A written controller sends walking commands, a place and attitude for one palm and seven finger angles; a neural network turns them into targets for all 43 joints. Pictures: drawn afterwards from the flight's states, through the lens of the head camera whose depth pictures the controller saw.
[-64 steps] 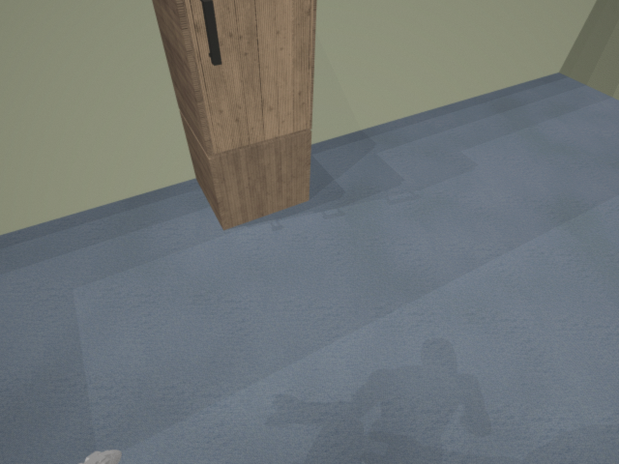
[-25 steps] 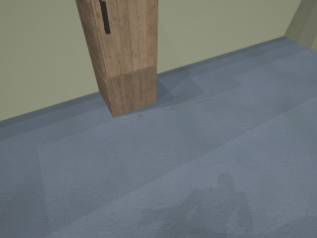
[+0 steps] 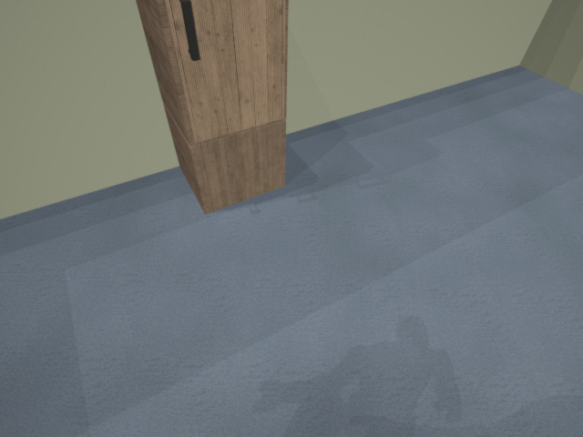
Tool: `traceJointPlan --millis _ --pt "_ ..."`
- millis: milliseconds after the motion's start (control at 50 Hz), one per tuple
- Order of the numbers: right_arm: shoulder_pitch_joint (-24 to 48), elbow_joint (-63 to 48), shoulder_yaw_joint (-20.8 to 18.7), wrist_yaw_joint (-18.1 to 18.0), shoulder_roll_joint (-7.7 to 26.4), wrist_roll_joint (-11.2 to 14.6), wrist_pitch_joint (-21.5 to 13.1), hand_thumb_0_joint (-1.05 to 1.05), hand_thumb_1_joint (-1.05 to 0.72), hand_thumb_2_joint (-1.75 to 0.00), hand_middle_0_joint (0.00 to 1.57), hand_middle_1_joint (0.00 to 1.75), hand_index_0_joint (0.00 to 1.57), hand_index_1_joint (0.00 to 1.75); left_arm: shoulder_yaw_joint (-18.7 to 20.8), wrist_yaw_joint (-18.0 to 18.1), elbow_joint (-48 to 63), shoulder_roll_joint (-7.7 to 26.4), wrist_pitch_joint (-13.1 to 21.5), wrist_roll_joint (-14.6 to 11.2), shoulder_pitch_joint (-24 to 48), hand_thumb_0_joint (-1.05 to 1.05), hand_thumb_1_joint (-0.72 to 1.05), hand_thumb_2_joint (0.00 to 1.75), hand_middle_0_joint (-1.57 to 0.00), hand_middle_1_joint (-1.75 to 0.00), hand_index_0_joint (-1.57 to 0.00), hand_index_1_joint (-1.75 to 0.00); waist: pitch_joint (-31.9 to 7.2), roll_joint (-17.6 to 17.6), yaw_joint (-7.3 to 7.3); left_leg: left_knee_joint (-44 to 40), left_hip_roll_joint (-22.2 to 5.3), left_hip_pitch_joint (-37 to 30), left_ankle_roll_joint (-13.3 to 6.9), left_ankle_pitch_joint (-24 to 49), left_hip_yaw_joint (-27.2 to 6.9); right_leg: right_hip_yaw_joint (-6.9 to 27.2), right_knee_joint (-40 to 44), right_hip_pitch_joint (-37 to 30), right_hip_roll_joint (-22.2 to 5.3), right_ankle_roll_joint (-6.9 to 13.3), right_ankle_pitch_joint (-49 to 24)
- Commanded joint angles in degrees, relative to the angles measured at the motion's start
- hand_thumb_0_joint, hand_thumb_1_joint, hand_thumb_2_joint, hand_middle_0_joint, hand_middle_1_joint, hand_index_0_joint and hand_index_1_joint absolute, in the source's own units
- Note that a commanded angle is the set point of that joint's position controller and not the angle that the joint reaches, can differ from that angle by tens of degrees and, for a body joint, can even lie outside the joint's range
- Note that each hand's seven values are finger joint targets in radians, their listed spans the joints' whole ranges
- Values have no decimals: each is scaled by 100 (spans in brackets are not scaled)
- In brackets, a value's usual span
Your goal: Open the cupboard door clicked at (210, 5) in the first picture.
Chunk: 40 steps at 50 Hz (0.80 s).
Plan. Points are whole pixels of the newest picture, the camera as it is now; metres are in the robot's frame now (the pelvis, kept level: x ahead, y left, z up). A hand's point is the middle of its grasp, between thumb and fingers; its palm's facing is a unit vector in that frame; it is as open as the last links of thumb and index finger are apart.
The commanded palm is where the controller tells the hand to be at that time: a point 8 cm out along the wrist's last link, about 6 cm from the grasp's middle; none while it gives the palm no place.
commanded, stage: look at it before walking up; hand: left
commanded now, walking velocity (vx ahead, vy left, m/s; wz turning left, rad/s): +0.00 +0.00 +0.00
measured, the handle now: (188, 29) +1.18 +0.39 +0.07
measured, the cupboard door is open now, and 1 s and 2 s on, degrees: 0 0 0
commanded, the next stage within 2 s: walk to a spot facing it in 0.16 s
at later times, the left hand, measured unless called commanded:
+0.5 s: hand out of the picture +0.06 +0.22 -0.18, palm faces -0.07 -0.96 -0.26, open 7.4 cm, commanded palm none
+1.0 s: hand (228, 416) +0.19 +0.12 -0.17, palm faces -0.22 -0.96 -0.17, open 7.4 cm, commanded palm none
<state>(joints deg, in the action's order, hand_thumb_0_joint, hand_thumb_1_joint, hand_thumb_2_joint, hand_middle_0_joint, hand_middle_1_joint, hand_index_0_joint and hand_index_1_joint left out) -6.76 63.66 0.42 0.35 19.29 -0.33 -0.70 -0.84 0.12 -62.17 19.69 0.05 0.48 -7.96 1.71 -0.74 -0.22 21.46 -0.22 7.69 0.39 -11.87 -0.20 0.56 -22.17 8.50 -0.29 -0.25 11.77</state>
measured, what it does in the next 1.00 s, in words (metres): walks ahead, turning right: right foot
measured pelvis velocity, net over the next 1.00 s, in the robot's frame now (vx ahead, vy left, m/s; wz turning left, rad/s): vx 0.18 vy -0.06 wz -0.30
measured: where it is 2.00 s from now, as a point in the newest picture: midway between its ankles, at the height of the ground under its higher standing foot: (350, 339)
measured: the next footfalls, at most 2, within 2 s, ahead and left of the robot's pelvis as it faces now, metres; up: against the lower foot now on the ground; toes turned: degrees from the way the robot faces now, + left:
right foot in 0.66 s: +0.13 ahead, -0.15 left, +0.00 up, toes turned -16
left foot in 1.14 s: +0.43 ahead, +0.03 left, +0.00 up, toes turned -13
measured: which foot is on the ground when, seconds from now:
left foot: down 0.00-0.66, up 0.68-1.00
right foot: down 0.00-0.46, up 0.48-0.64, down 0.66-1.00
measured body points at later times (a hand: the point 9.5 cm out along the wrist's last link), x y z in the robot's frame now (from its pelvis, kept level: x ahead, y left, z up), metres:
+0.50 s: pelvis +0.03 +0.00 -0.01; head +0.02 +0.00 +0.44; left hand +0.07 +0.27 -0.16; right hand +0.07 -0.27 -0.15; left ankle +0.00 +0.12 -0.75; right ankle +0.00 -0.12 -0.74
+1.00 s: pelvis +0.18 -0.06 +0.00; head +0.20 -0.06 +0.45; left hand +0.21 +0.17 -0.16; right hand +0.22 -0.32 -0.14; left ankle +0.32 +0.06 -0.69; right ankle +0.09 -0.14 -0.75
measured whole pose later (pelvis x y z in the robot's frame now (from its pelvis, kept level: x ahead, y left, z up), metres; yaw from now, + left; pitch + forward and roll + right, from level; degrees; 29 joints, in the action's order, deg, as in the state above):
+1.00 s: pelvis +0.18 -0.06 +0.00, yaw -17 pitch +0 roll -1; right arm -7.7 55.4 -3.0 1.7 11.1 -1.0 -1.2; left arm 1.4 0.2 -61.0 8.5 3.2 1.3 -23.5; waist 0.8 0.2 -1.8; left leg 52.2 -7.6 33.9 3.3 -10.7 3.4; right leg 1.2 -20.5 3.5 2.3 1.9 16.9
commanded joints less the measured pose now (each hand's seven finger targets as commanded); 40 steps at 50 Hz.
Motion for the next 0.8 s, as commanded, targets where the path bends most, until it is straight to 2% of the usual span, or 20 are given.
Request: traceJointPlan --millis 0,240,260,300,340,380,420,440,460,500,540,580,600,620,640,660,680,700,760,780 --pt "309 -351 -238 -101 1187 -5 -118 0 -90 -90 20 30 20 30 267 57 377 1168 149 17 270 0 90 90 -20 -30 -20 -30 -320 87 13 -347 -663 -9 -207 776 -546 565 373 -36 -653 188 -734" --pt "347 -353 -232 -108 1200 -6 -121 0 -90 -90 20 30 20 30 266 56 348 1181 156 16 257 0 90 90 -20 -30 -20 -30 -333 57 6 -377 -667 -114 -204 909 -543 557 415 -96 -679 186 -898" --pt "203 -281 -163 -102 871 -29 -90 0 -90 -90 20 30 20 30 205 65 274 844 112 6 100 0 90 90 -20 -30 -20 -30 -444 34 17 -314 -677 -213 -147 757 -430 554 404 -96 -664 150 -757" --pt "-169 -209 -103 -89 489 -69 4 0 -90 -90 20 30 20 30 148 49 204 492 -24 29 -227 0 90 90 -20 -30 -20 -30 -364 81 22 -123 -645 -173 -93 -272 -252 661 300 165 -543 155 342" --pt "-243 -283 -169 -81 586 -100 54 0 -90 -90 20 30 20 30 217 -31 323 556 -107 64 -296 0 90 90 -20 -30 -20 -30 158 38 13 -208 -678 221 -154 -1575 -273 799 309 656 -407 224 1530" --pt "-322 -425 -260 -84 699 -116 68 0 -90 -90 20 30 20 30 306 -95 493 567 -138 91 -387 0 90 90 -20 -30 -20 -30 584 86 22 -233 -752 476 -238 -2343 -396 890 111 1160 -243 294 2088" --pt "-618 -483 -357 -102 840 -107 21 0 -90 -90 20 30 20 30 349 -143 686 442 -107 90 -402 0 90 90 -20 -30 -20 -30 650 528 135 -561 -1201 147 -510 -2803 -902 589 -729 1774 68 264 2012" --pt "-759 -492 -431 -122 963 -96 -30 0 -90 -90 20 30 20 30 362 -170 779 264 -67 76 -383 0 90 90 -20 -30 -20 -30 623 951 189 -901 -1664 -131 -749 -2808 -1369 141 -1548 2087 271 184 1529" --pt "-892 -506 -492 -132 1014 -79 -94 0 -90 -90 20 30 20 30 378 -191 925 164 -36 67 -168 0 90 90 -20 -30 -20 -30 599 1192 273 -1112 -2105 -423 -1022 -2264 -1585 -114 -2334 2471 106 102 1548" --pt "-1103 -509 -513 -146 875 -81 -189 0 -90 -90 20 30 20 30 423 -235 1123 127 12 78 101 0 90 90 -20 -30 -20 -30 542 995 355 -983 -2310 -950 -1192 -1065 -1360 -5 -2823 3022 -250 46 1771" --pt "-997 -531 -502 -155 674 -115 -226 0 -90 -90 20 30 20 30 444 -269 1156 -65 57 69 57 0 90 90 -20 -30 -20 -30 528 857 234 -697 -2221 -692 -1018 -29 -704 -109 -2507 2566 -480 40 1691" --pt "-678 -602 -494 -151 640 -130 -229 0 -90 -90 20 30 20 30 461 -309 958 -241 71 60 -552 0 90 90 -20 -30 -20 -30 312 813 -101 -161 -1896 -18 -675 134 94 -467 -1703 1269 -351 70 1223" --pt "-500 -631 -496 -143 620 -123 -217 0 -90 -90 20 30 20 30 500 -305 741 -220 85 71 -1232 0 90 90 -20 -30 -20 -30 3 548 -434 684 -1606 338 -478 49 478 -694 -1181 360 -112 115 615" --pt "-447 -692 -467 -104 471 -69 -219 0 -90 -90 20 30 20 30 570 -260 440 68 141 102 -2135 0 90 90 -20 -30 -20 -30 -388 -227 -816 2089 -1162 995 -233 24 945 -505 -610 -824 -91 207 370" --pt "-398 -951 -355 -35 -32 -6 -238 0 -90 -90 20 30 20 30 735 -133 269 779 250 150 -2819 0 90 90 -20 -30 -20 -30 -461 -2246 -1004 4043 -411 2739 113 -1815 1260 2253 394 -1648 -1661 813 979" --pt "-35 -1212 -344 -25 -13 -37 -290 0 -90 -90 20 30 20 30 729 -37 277 868 265 25 -2949 0 90 90 -20 -30 -20 -30 -381 -1963 -962 4878 -292 3372 62 -2246 569 3776 1052 -1574 -2205 1262 655" --pt "3 -1183 -386 -28 45 -36 -303 0 -90 -90 20 30 20 30 734 16 356 785 276 11 -2611 0 90 90 -20 -30 -20 -30 -218 -1202 -779 5131 -572 3572 12 -1756 192 3446 963 -1519 -2209 1491 683" --pt "167 -1113 -397 -12 -17 -38 -305 0 -90 -90 20 30 20 30 677 32 458 520 280 8 -2257 0 90 90 -20 -30 -20 -30 55 -572 -672 5209 -758 3436 17 -1308 155 3181 955 -879 -2028 1428 920" --pt "-211 -908 -405 15 -216 -112 -188 0 -90 -90 20 30 20 30 523 38 609 93 346 83 -1554 0 90 90 -20 -30 -20 -30 380 -204 -146 4702 -879 2870 164 -650 136 2042 1056 270 -1634 1186 342" --pt "-306 -877 -403 24 -299 -119 -146 0 -90 -90 20 30 20 30 509 33 561 9 371 88 -1604 0 90 90 -20 -30 -20 -30 361 -214 -96 4554 -832 2763 201 -480 211 1764 1049 382 -1467 1114 15"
